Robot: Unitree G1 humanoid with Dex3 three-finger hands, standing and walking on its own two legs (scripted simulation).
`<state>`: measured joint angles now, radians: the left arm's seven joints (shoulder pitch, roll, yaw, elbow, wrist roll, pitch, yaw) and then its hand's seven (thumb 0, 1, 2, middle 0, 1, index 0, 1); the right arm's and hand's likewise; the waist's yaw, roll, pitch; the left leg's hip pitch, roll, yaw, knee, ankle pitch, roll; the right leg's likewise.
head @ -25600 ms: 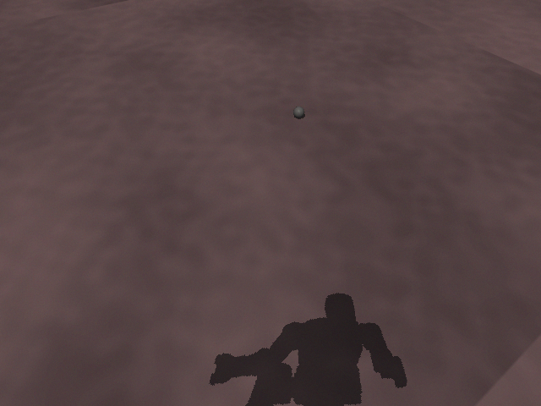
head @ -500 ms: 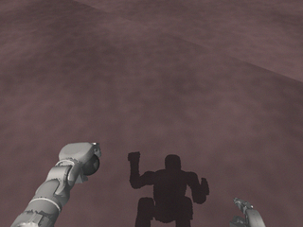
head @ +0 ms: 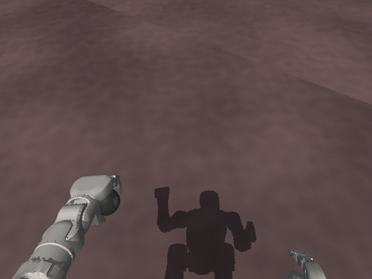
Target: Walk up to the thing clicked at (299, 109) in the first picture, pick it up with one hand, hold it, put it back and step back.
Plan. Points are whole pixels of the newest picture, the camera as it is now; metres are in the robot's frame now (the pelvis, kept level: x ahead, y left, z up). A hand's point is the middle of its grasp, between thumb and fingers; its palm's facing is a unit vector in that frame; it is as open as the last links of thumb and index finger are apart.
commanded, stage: crouch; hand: left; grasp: from above
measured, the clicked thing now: (105, 201) +0.31 +0.22 -0.07
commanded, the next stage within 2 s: lower in 1.84 s
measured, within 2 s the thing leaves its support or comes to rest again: neither
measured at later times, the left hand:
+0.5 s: hand (118, 216) +0.33 +0.23 -0.24, palm faces -0.42 +0.06 -0.91, open 9.4 cm
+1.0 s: hand (133, 229) +0.37 +0.24 -0.47, palm faces -0.46 -0.01 -0.89, open 9.4 cm
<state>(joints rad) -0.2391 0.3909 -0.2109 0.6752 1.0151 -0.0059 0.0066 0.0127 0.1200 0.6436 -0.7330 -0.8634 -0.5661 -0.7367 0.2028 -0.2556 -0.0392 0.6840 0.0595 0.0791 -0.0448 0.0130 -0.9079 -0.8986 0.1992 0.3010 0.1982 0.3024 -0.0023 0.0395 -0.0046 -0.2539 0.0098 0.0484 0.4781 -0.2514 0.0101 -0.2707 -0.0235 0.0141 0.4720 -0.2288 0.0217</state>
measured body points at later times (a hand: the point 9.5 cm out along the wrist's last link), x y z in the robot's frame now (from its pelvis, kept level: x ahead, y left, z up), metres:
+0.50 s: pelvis -0.05 +0.00 -0.12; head +0.08 +0.02 +0.31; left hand +0.35 +0.22 -0.19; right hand +0.02 -0.30 -0.24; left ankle +0.00 +0.11 -0.74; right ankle +0.01 -0.14 -0.74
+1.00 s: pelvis -0.08 +0.00 -0.31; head +0.14 +0.04 +0.08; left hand +0.39 +0.23 -0.42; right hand -0.03 -0.28 -0.42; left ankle +0.00 +0.11 -0.74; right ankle +0.01 -0.13 -0.74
